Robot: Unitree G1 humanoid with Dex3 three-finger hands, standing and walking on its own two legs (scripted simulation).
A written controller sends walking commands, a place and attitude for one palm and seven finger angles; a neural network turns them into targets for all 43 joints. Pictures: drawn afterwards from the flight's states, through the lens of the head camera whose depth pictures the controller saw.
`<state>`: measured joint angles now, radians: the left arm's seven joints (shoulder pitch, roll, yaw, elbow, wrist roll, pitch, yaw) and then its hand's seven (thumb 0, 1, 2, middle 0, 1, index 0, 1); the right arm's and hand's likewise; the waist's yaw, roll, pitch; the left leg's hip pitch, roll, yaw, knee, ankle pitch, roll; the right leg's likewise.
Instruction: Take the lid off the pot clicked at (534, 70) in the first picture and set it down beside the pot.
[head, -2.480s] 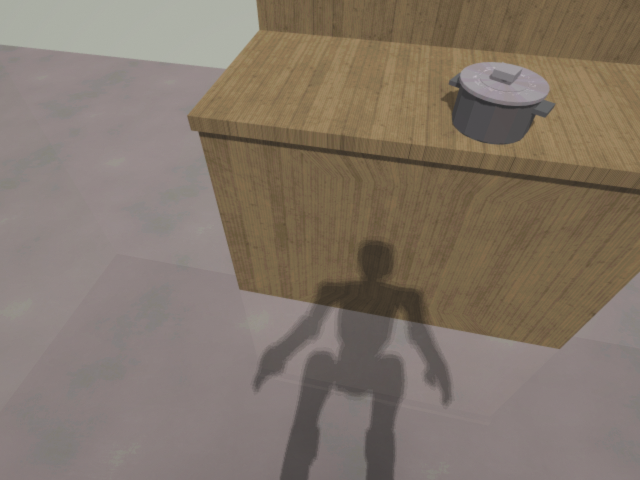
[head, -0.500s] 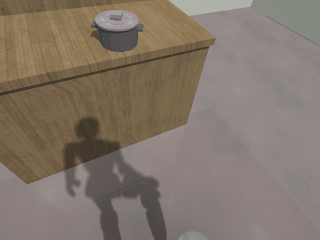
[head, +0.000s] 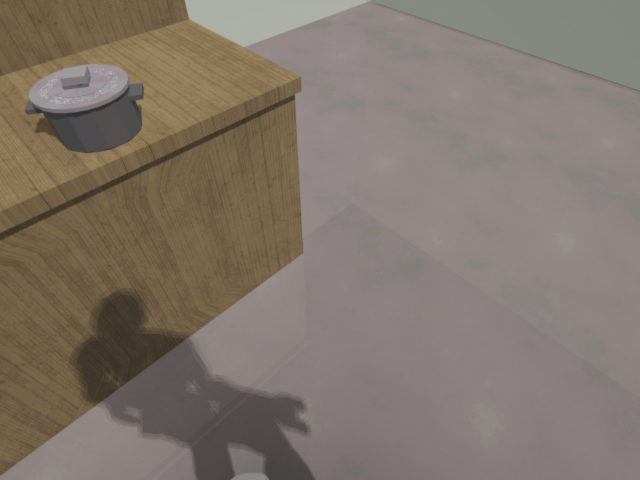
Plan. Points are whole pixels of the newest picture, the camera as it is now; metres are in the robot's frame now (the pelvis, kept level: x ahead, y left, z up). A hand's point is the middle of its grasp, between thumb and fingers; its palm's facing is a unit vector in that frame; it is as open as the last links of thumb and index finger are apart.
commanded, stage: walk to a spot facing it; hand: left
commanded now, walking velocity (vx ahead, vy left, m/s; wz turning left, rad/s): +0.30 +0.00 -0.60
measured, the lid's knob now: (75, 75) +0.77 +0.53 +0.11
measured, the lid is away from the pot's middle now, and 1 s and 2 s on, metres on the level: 0.00 0.00 0.00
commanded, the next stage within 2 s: turn to face it in 0.94 s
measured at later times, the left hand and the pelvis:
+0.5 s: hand (207, 407) +0.25 +0.21 -0.18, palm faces -0.28 -0.95 -0.14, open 7.4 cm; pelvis +0.14 +0.04 +0.00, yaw -19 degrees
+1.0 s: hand (305, 293) +0.47 +0.06 -0.16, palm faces -0.51 -0.82 -0.24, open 7.4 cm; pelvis +0.31 -0.07 +0.00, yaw -35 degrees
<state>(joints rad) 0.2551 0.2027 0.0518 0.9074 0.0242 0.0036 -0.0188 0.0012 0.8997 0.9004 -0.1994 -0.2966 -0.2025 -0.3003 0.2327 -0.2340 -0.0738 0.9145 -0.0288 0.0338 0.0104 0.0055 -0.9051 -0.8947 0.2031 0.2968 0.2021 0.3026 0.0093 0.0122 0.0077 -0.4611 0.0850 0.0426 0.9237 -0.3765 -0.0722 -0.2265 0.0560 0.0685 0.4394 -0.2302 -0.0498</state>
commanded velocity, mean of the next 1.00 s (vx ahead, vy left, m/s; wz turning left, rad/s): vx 0.26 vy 0.00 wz -0.60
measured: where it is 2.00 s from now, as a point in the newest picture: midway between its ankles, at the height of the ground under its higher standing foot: (370, 414)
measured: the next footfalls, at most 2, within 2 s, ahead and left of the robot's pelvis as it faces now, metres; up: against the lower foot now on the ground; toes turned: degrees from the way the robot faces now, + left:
left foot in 0.14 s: +0.09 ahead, +0.14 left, +0.00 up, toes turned -2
right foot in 0.68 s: +0.33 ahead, -0.13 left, +0.00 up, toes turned -33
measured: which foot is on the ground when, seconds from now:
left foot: up 0.00-0.12, down 0.14-0.68, up 0.70-1.00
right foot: down 0.00-0.14, up 0.16-0.66, down 0.68-1.00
